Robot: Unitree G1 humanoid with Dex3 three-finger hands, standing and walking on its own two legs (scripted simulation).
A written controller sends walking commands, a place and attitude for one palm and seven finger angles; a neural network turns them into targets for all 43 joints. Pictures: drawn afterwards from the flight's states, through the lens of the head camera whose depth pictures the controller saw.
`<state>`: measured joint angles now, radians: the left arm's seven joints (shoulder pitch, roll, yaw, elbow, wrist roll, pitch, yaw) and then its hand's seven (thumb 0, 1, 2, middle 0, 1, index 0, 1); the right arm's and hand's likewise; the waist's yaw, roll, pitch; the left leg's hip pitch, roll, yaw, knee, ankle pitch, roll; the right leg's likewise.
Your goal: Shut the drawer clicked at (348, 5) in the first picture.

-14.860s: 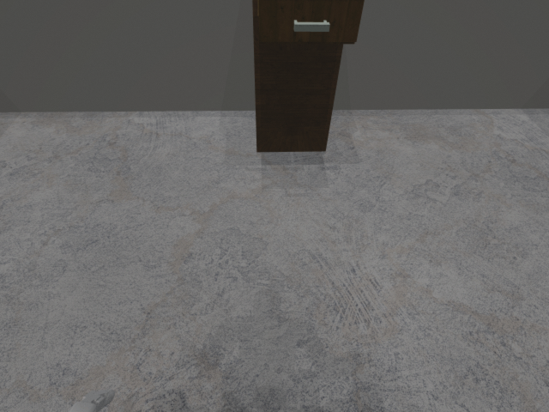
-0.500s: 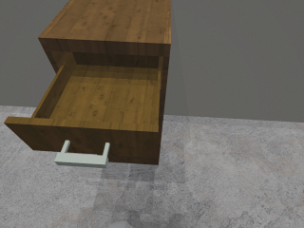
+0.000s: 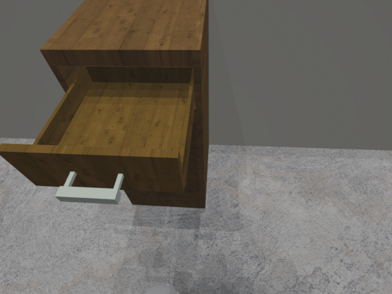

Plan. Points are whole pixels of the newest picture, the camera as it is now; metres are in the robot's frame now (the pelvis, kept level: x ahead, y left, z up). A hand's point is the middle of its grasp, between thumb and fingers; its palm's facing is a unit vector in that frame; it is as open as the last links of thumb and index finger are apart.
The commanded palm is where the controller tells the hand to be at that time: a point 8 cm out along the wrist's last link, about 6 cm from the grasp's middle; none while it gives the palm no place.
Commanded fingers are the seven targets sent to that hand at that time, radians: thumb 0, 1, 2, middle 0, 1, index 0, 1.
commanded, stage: come to a stop and stand still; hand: left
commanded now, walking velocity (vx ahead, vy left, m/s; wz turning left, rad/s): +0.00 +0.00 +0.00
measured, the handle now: (92, 186) +0.30 +0.24 +0.04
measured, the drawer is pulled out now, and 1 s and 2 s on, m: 0.29 0.29 0.29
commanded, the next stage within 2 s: look again from close up in 0.52 s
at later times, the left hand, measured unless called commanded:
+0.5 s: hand out of the picture -0.03 +0.19 -0.17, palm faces +0.05 -0.98 -0.18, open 7.4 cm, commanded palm none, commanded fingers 0.00 0.90 0.90 -0.20 -0.30 -0.20 -0.30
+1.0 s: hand out of the picture -0.02 +0.22 -0.17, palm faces +0.02 -0.98 -0.19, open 7.3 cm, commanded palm none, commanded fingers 0.00 0.90 0.90 -0.20 -0.30 -0.20 -0.30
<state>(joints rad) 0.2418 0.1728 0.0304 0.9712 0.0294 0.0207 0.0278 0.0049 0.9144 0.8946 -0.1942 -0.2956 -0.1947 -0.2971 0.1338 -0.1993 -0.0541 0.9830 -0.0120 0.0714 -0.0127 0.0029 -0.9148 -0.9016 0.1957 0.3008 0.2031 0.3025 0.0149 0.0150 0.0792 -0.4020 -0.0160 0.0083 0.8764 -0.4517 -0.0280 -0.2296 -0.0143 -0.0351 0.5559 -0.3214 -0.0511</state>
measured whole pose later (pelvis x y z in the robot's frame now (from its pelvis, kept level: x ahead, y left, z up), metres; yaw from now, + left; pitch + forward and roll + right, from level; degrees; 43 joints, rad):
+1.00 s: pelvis -0.04 +0.05 +0.00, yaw +0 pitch -2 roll +0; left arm 0.30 0.15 -0.01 1.08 0.01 -0.01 0.04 0.01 0.92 0.89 -0.20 -0.30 -0.20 -0.30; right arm 0.30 -0.16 0.02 1.07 -0.01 -0.02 -0.02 0.01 -0.92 -0.90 0.20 0.30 0.20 0.30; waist -0.01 0.01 0.01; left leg -0.18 -0.04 0.04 0.48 -0.26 0.05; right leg -0.21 -0.03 -0.03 0.48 -0.23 0.02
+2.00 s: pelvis -0.04 +0.05 -0.01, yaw -1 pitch -2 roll +0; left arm 0.28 0.18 0.00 1.01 0.02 0.00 0.05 0.01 0.92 0.89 -0.20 -0.30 -0.20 -0.30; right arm 0.22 -0.17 -0.02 0.99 -0.01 0.01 -0.02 0.01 -0.92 -0.90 0.19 0.30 0.20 0.30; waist 0.00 -0.01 0.05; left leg -0.23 -0.03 0.06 0.59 -0.32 0.05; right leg -0.27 -0.03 -0.01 0.57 -0.27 0.01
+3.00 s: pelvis -0.01 +0.02 +0.00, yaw +0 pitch +0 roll +1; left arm 0.24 0.16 -0.02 1.09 0.01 -0.02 0.03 0.01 0.93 0.89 -0.20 -0.30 -0.20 -0.30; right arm 0.24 -0.17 0.02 1.12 -0.01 -0.02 -0.03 0.01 -0.92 -0.90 0.20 0.30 0.20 0.30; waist 0.00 0.01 0.04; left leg -0.14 -0.03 0.04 0.41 -0.26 0.02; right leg -0.20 0.01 0.02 0.46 -0.26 -0.02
